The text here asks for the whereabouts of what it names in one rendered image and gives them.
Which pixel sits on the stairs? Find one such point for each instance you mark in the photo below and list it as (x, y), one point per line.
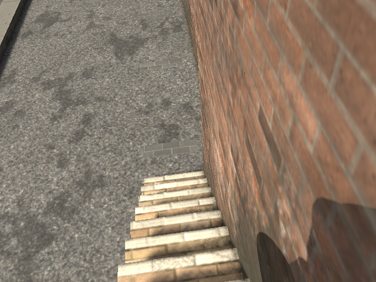
(178, 234)

